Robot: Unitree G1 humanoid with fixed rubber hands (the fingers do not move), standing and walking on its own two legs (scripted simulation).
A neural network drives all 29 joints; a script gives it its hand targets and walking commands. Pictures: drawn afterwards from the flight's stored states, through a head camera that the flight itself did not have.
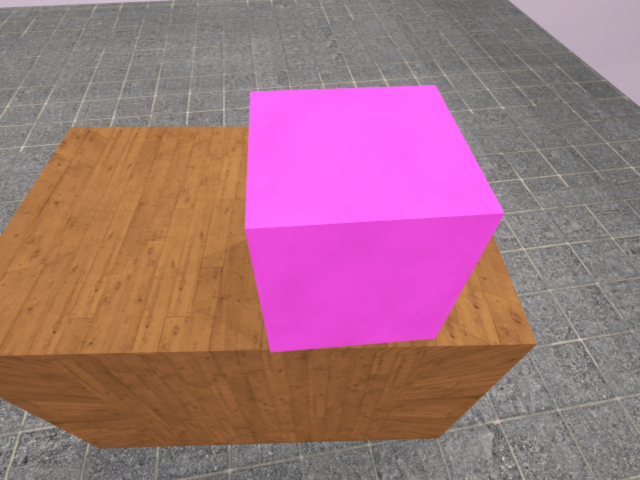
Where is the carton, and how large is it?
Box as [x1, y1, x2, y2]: [245, 85, 504, 351]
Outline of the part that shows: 435,85 250,92 245,232 270,351 435,337 504,213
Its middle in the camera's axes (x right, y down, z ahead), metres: +0.04 -0.02 +0.59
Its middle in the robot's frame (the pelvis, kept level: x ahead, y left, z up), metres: +0.46 -0.03 +0.03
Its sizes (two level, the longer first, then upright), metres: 0.269 0.258 0.300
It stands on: a pedestal, 0.65 m high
